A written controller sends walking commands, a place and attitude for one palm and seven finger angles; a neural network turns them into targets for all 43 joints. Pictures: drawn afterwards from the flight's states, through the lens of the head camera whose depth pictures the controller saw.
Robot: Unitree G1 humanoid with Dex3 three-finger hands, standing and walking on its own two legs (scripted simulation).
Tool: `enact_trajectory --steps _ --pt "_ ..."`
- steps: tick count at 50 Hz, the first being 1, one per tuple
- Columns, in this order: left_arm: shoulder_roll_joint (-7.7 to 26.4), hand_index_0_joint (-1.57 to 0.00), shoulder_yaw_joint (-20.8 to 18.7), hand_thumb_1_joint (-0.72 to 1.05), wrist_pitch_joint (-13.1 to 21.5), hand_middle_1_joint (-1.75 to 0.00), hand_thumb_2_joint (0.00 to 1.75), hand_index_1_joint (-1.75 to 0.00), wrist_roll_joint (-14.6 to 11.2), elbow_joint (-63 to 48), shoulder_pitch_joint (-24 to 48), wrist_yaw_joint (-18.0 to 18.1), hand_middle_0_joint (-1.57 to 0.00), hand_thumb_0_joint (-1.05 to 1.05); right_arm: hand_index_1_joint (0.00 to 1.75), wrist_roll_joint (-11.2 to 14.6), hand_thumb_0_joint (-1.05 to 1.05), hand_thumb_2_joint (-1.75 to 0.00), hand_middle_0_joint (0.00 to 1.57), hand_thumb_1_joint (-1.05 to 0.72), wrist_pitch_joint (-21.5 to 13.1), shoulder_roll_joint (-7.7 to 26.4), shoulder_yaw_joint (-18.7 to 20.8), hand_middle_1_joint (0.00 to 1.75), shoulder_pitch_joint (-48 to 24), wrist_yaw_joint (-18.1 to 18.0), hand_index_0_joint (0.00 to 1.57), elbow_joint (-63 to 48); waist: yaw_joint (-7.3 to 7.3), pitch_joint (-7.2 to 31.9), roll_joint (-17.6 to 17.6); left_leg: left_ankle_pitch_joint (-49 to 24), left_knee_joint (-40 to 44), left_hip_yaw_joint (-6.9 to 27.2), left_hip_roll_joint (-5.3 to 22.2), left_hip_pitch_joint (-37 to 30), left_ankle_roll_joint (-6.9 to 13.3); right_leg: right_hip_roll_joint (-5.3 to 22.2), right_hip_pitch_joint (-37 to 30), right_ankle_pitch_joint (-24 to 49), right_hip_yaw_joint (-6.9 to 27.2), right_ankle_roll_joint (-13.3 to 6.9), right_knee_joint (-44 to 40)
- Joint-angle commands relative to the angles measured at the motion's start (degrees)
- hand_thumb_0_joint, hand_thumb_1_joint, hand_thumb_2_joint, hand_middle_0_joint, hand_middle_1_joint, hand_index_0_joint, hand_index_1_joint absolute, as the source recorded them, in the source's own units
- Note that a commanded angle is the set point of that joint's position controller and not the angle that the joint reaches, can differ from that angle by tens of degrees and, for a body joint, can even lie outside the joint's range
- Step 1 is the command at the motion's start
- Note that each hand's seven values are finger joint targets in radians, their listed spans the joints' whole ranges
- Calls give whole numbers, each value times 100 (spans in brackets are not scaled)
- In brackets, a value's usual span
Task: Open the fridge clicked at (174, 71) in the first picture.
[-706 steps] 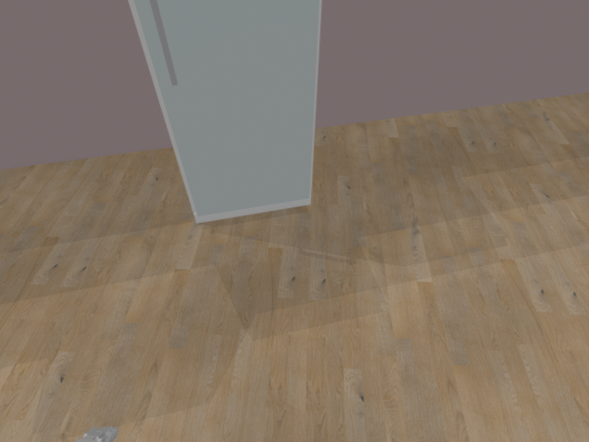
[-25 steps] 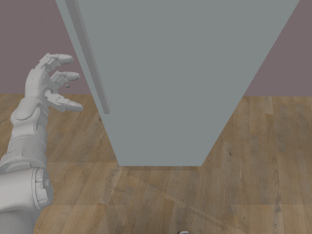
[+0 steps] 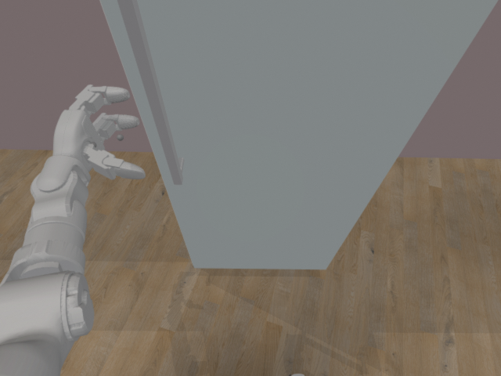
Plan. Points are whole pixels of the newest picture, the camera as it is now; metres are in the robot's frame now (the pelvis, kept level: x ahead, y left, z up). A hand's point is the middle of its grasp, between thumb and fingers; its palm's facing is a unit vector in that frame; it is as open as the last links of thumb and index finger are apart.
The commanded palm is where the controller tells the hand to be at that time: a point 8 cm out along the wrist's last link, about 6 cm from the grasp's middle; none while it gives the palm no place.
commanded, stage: move the hooked fingers beside the handle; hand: left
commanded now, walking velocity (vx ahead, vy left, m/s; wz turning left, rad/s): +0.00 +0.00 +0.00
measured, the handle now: (156, 85) +0.50 +0.13 +0.18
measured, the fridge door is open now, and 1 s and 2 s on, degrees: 0 0 0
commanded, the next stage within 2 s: feel for the door with the fingertips in 0.04 s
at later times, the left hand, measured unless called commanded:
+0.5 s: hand (147, 142) +0.44 +0.15 +0.12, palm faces -0.05 -1.00 -0.01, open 14.0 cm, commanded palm +0.42 +0.20 +0.13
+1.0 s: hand (148, 133) +0.46 +0.15 +0.13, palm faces -0.05 -1.00 +0.00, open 14.0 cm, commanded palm +0.44 +0.21 +0.13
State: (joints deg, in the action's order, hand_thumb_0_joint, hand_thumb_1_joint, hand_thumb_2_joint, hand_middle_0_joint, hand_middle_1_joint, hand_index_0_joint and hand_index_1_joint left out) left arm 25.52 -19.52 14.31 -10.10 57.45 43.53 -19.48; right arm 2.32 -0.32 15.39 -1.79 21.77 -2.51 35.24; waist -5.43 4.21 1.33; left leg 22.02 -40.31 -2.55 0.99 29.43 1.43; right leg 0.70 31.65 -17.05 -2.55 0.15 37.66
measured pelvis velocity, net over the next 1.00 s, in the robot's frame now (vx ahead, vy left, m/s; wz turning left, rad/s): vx -0.02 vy -0.02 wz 0.02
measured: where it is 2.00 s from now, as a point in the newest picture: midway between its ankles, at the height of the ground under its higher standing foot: outside the picture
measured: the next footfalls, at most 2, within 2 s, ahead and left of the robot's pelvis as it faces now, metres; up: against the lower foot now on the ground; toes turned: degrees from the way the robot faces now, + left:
none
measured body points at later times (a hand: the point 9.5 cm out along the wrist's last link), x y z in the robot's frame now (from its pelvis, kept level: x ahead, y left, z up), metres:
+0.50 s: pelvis -0.01 -0.01 +0.00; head +0.05 -0.01 +0.45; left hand +0.44 +0.21 +0.12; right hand +0.07 -0.26 -0.11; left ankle -0.03 +0.10 -0.72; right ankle +0.01 -0.12 -0.72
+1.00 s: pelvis -0.02 -0.02 +0.00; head +0.05 -0.02 +0.44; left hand +0.45 +0.20 +0.13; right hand +0.02 -0.29 -0.12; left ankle -0.03 +0.10 -0.72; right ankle +0.01 -0.12 -0.72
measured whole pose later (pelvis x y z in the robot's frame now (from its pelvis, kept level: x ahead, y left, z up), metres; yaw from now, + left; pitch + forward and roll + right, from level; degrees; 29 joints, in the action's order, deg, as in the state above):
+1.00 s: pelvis -0.02 -0.02 +0.00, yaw +1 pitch +10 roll +0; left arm 23.5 -17.1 15.9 -8.7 63.8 50.6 -15.0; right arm 2.2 -1.6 16.6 -1.3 21.6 -2.9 37.9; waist -6.5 2.8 1.2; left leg 20.5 -40.9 -1.3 1.2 30.6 0.3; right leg 0.5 32.9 -16.4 -3.7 -1.1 39.0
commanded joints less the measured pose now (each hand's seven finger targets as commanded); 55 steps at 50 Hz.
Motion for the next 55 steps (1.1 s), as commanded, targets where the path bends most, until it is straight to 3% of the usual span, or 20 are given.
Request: enact_trajectory --steps 1,2,5,7,9,12,17,19,21,22,24,28,30,31,34,37,44,48,51,55 --pt "1400 -30 -260 -50 266 -120 30 -120 -159 -1404 2396 19 -30 0 30 22 0 -90 20 -90 -136 947 360 30 396 -104 20 -503 58 2121 197 -2454 405 326 -11 -1059 -12 -195 -1163 2099 41 -154 -177" --pt "1233 -30 -106 -50 260 -120 30 -120 -177 -1459 2476 10 -30 0 30 30 0 -90 20 -90 -139 926 353 30 372 -112 20 -498 -25 2073 69 -2365 419 312 -15 -1047 -2 -196 -1171 2094 30 -141 -203" --pt "1267 -30 -92 -50 323 -120 30 -120 -140 -1790 2624 50 -30 0 30 27 0 -90 20 -90 -157 912 357 30 342 -128 20 -485 13 2222 382 -2514 403 355 -16 -1243 -22 -189 -1144 2092 38 -162 -179" --pt "952 -30 149 -50 287 -120 30 -120 -151 -1690 2587 62 -30 0 30 37 0 -90 20 -90 -178 884 346 30 323 -118 20 -419 -43 2014 455 -2555 416 400 4 -1341 -55 -195 -936 1967 -7 -172 -214" --pt "776 -30 282 -50 257 -120 30 -120 -184 -1565 2718 101 -30 0 30 32 0 -90 20 -90 -190 892 354 30 346 -122 20 -364 -119 1886 225 -2478 411 419 -1 -1296 -37 -201 -897 1901 -36 -173 -233" --pt "732 -30 206 -50 241 -120 30 -120 -171 -1687 2558 213 -30 0 30 9 0 -90 20 -90 -233 882 378 30 309 -83 20 -372 1 2157 300 -2530 414 426 -10 -1414 -74 -190 -954 1921 -34 -170 -199" --pt "495 -30 366 -50 184 -120 30 -120 -64 -1528 2529 487 -30 0 30 10 0 -90 20 -90 -217 848 352 30 233 -20 20 -391 -6 1799 102 -2234 461 376 -40 -1094 -63 -179 -952 1839 -38 -165 -203" --pt "858 -30 55 -50 223 -120 30 -120 -24 -1471 2585 626 -30 0 30 -9 0 -90 20 -90 -204 884 347 30 247 -38 20 -412 66 1794 -170 -1981 496 342 -78 -853 -17 -167 -1212 1823 -15 -176 -200" --pt "884 -30 26 -50 298 -120 30 -120 51 -1610 2544 684 -30 0 30 -8 0 -90 20 -90 -216 835 337 30 169 -32 20 -487 133 2027 -24 -1990 493 297 -103 -868 -17 -156 -1378 1941 44 -177 -158" --pt "648 -30 256 -50 355 -120 30 -120 83 -1785 2661 692 -30 0 30 -6 0 -90 20 -90 -223 793 323 30 129 -23 20 -519 90 2098 210 -2076 479 281 -113 -979 -27 -152 -1342 2001 52 -181 -144" --pt "450 -30 386 -50 411 -120 30 -120 76 -1778 2639 731 -30 0 30 -14 0 -90 20 -90 -236 783 343 30 167 -11 20 -486 62 2126 124 -2290 425 326 -80 -1136 -33 -171 -1262 2046 17 -187 -124" --pt "719 -30 154 -50 376 -120 30 -120 70 -1528 2721 768 -30 0 30 8 0 -90 20 -90 -231 807 344 30 150 -41 20 -430 35 1968 -146 -1797 492 243 -111 -822 -1 -171 -1411 1972 84 -147 -204" --pt "940 -30 6 -50 365 -120 30 -120 117 -1394 2769 775 -30 0 30 3 0 -90 20 -90 -222 818 316 30 156 -65 20 -427 59 1942 8 -1691 498 205 -140 -724 17 -151 -1456 1935 128 -145 -225" --pt "1001 -30 -8 -50 374 -120 30 -120 128 -1329 2855 755 -30 0 30 -2 0 -90 20 -90 -220 825 309 30 184 -81 20 -408 29 1938 -220 -1598 516 211 -144 -629 27 -145 -1539 1907 125 -130 -233" --pt "938 -30 73 -50 452 -120 30 -120 96 -1264 2886 634 -30 0 30 4 0 -90 20 -90 -227 819 300 30 195 -104 20 -425 26 1978 51 -1663 495 176 -162 -656 32 -137 -1591 1991 144 -155 -221" --pt "715 -30 278 -50 470 -120 30 -120 40 -995 3011 495 -30 0 30 28 0 -90 20 -90 -255 835 307 30 224 -111 20 -365 -91 1848 -86 -1434 489 203 -150 -631 31 -158 -1357 1778 142 -137 -277" --pt "885 -30 222 -50 531 -120 30 -120 20 -710 3406 432 -30 0 30 15 0 -90 20 -90 -303 893 320 30 372 -133 20 -257 -172 1887 -5 -1233 430 239 -172 -502 53 -138 -1239 1513 166 -133 -272" --pt "1255 -30 -30 -50 541 -120 30 -120 86 -568 3557 479 -30 0 30 2 0 -90 20 -90 -303 940 324 30 459 -125 20 -206 -177 1959 -105 -1158 429 249 -164 -337 52 -138 -1284 1494 205 -104 -256" --pt "1349 -30 -105 -50 605 -120 30 -120 136 -704 3544 498 -30 0 30 -18 0 -90 20 -90 -289 915 332 30 473 -119 20 -244 -117 2258 193 -1454 364 218 -164 -479 45 -143 -1358 1778 223 -112 -181" --pt "1235 -30 -20 -50 583 -120 30 -120 123 -521 3637 498 -30 0 30 -12 0 -90 20 -90 -262 934 331 30 525 -107 20 -223 -227 1981 7 -1275 371 218 -142 -361 55 -168 -1188 1612 203 -90 -243"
